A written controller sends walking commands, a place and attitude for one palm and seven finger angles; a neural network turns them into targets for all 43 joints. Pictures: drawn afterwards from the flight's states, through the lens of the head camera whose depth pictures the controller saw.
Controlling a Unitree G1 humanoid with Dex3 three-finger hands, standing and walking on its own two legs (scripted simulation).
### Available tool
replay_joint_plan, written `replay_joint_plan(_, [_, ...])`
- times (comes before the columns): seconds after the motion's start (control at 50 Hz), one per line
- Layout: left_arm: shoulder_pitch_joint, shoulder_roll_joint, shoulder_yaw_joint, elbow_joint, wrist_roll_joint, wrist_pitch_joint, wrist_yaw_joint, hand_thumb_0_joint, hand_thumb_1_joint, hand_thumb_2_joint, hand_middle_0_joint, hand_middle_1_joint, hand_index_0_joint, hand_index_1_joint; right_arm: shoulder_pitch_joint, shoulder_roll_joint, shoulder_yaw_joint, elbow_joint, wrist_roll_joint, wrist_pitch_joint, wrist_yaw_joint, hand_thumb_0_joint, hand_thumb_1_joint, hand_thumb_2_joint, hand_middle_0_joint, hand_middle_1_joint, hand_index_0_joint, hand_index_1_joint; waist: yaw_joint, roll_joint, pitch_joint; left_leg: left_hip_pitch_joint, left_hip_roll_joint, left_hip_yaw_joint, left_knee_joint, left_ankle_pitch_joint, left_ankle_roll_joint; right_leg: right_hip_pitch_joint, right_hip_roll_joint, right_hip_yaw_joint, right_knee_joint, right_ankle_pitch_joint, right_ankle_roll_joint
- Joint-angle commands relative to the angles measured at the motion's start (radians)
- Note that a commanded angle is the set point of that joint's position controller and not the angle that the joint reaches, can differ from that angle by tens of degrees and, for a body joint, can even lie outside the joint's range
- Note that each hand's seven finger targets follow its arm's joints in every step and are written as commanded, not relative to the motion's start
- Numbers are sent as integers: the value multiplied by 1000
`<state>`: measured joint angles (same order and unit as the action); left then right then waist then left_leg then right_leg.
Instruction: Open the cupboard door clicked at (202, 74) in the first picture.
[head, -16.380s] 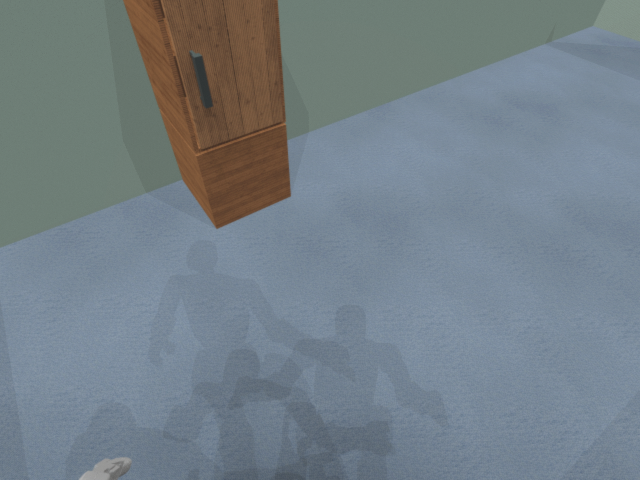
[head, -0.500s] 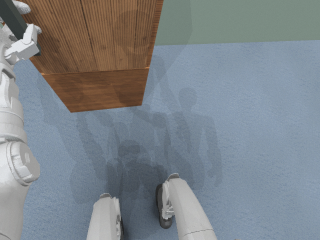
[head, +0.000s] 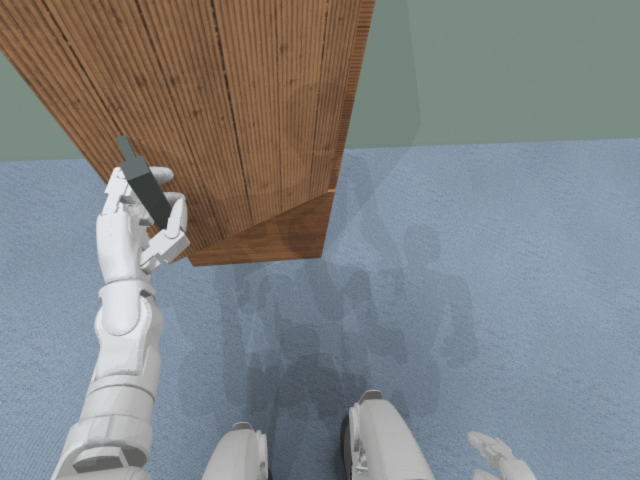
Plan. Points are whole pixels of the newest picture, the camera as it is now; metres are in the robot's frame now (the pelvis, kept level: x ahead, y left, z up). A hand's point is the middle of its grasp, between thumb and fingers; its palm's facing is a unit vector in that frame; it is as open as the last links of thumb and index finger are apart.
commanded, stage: pull the door open along its arc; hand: left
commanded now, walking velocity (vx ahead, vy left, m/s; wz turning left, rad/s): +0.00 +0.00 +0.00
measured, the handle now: (152, 193) +0.46 +0.19 +0.01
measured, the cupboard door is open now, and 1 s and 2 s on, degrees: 24 51 53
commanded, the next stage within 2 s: open thumb and fingers to let go in 0.50 s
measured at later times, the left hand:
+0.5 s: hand (262, 291) +0.33 +0.06 +0.01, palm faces +0.43 -0.90 -0.01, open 6.7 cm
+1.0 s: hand (273, 296) +0.33 +0.04 +0.01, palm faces +0.44 -0.90 -0.03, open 10.2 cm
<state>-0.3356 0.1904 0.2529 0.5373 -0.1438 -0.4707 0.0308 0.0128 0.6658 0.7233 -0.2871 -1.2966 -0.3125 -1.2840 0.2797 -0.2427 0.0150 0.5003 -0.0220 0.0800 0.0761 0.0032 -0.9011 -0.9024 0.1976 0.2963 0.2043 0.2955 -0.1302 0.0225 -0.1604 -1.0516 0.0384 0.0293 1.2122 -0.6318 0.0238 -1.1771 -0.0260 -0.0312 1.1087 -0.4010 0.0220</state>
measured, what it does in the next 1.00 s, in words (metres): shifts its weight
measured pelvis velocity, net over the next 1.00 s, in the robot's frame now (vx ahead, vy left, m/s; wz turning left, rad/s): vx -0.03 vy -0.05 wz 0.08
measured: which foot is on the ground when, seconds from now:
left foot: down 0.00-1.00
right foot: down 0.00-1.00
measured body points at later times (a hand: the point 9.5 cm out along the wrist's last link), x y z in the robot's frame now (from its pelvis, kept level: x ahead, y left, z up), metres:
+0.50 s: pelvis +0.01 -0.04 +0.00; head +0.13 -0.03 +0.44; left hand +0.30 +0.10 +0.02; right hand +0.18 -0.24 -0.12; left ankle -0.04 +0.10 -0.64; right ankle +0.06 -0.14 -0.64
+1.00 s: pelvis -0.03 -0.05 -0.01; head +0.08 -0.06 +0.43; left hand +0.30 +0.09 +0.01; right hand +0.15 -0.27 -0.13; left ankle -0.04 +0.10 -0.64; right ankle +0.06 -0.14 -0.64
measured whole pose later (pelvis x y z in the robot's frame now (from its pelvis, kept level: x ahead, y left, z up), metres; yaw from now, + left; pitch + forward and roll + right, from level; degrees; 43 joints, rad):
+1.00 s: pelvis -0.03 -0.05 -0.01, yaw +5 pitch +21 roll +2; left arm -0.22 -0.11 -0.08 0.53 0.12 -0.49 0.64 0.01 0.06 0.54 -0.33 -1.24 -0.33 -1.26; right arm 0.15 -0.18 -0.01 0.64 -0.11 -0.08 0.01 0.01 -0.90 -0.90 0.20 0.30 0.20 0.30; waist -0.05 0.01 -0.16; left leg -1.01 0.01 -0.02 1.22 -0.59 -0.05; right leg -1.15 -0.06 -0.07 1.20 -0.42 -0.05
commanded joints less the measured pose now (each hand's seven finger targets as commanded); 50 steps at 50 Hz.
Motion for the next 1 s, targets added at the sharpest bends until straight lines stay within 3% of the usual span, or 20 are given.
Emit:
replay_joint_plan(0.0, [64,87,101,-241,40,-102,288,0,900,900,-400,-1350,-400,-1350,37,-112,-65,-103,-28,-41,3,0,-900,-900,200,300,200,300,128,-11,-431,73,-37,-21,-163,541,-51,546,25,-15,-13,417,-68])
replay_joint_plan(0.04, [86,9,44,-252,89,-108,381,0,900,900,-400,-1350,-400,-1350,14,-96,-66,-102,-41,-40,0,0,-900,-900,200,300,200,300,134,10,-419,81,-43,-16,-163,531,-55,542,18,-11,-11,417,-69])
replay_joint_plan(0.1, [62,-55,-28,-281,174,-118,507,0,900,900,-400,-1350,-400,-1350,-19,-77,-67,-98,-58,-43,-15,0,-900,-900,200,300,200,300,129,-47,-432,80,-48,-21,-154,507,-52,551,13,-3,-13,412,-67])
replay_joint_plan(0.14, [93,-104,-97,-279,229,-119,542,0,900,900,-400,-1350,-400,-1350,-16,-64,-70,-82,-65,-46,-20,0,-900,-900,200,300,200,300,127,-24,-443,107,-49,-16,-156,524,-55,554,9,-2,-15,434,-66])
replay_joint_plan(0.2, [111,-157,-175,-300,261,-120,551,0,900,900,-400,-1350,-400,-1350,-33,-50,-75,-75,-70,-56,-34,0,-900,-900,200,300,200,300,110,-80,-467,104,-53,-11,-146,521,-48,599,8,8,-27,482,-62])
replay_joint_plan(0.26, [164,-216,-243,-339,260,-122,544,0,900,900,-400,-1350,-400,-1350,-53,-35,-75,-65,-67,-77,-39,0,-900,-900,200,300,200,300,116,-54,-468,124,-57,-4,-154,512,-51,622,4,9,-40,501,-59])
replay_joint_plan(0.3, [212,-257,-290,-368,256,-118,544,0,900,900,-400,-1350,-400,-1350,-69,-29,-75,-72,-66,-92,-40,0,-900,-900,200,300,200,300,116,-70,-474,128,-59,-5,-150,515,-50,633,6,5,-44,513,-61])
replay_joint_plan(0.38, [278,-305,-350,-369,272,-105,557,0,900,900,-400,-1350,-400,-1350,-94,-15,-70,-53,-69,-125,-38,0,-900,-900,200,300,200,300,109,-102,-424,100,-63,-5,-147,459,-52,629,-1,11,-57,498,-54])
replay_joint_plan(0.4, [272,-299,-356,-393,290,-107,565,0,900,900,-400,-1350,-400,-1350,-100,-14,-70,-57,-69,-132,-41,0,-900,-900,200,300,200,300,113,-98,-420,96,-63,-13,-147,455,-52,619,0,11,-52,478,-60])
replay_joint_plan(0.52, [251,-414,-491,-393,364,-78,597,0,900,900,-400,-1350,-400,-1350,-118,-3,-67,-28,-86,-181,-42,0,-900,-900,200,300,200,300,93,-69,-420,105,-67,-11,-125,416,-49,555,-6,10,-58,414,-60])
replay_joint_plan(0.56, [170,-380,-467,-382,369,-70,612,0,900,900,-400,-1350,-400,-1350,-117,-9,-66,-11,-87,-187,-47,0,-900,-900,200,300,200,300,83,-56,-399,98,-67,-13,-118,387,-47,526,-10,15,-61,367,-57])
replay_joint_plan(0.58, [65,-330,-425,-369,372,-73,627,0,900,900,-400,-1350,-400,-1350,-112,-15,-67,3,-90,-187,-55,0,-900,-900,200,300,200,300,70,-70,-398,74,-67,-16,-103,364,-45,521,-16,29,-59,346,-53])
replay_joint_plan(0.64, [44,-347,-411,-299,357,-66,630,0,690,810,-385,-1327,-385,-1327,-124,-14,-68,10,-88,-192,-64,0,-900,-900,200,300,200,300,72,-95,-393,45,-74,-14,-104,302,-41,532,-22,47,-84,257,-45])
replay_joint_plan(0.78, [-13,-323,-371,-262,304,-68,616,0,200,600,-350,-1275,-350,-1275,-130,-23,-70,12,-80,-199,-74,0,-900,-900,200,300,200,300,77,-145,-413,11,-81,-11,-107,238,-36,577,-33,88,-128,157,-33])
replay_joint_plan(0.9, [-102,-294,-333,-231,291,-87,620,0,-220,420,-320,-1230,-320,-1230,-142,-31,-65,11,-82,-206,-76,0,-900,-900,200,300,200,300,71,-135,-384,-14,-83,-12,-108,174,-31,536,-33,99,-151,25,-31])
replay_joint_plan(0.98, [-117,-294,-328,-205,297,-104,625,0,-500,300,-300,-1200,-300,-1200,-134,-33,-68,19,-85,-207,-72,0,-900,-900,200,300,200,300,75,-123,-388,0,-83,-8,-117,173,-31,521,-28,88,-145,19,-34])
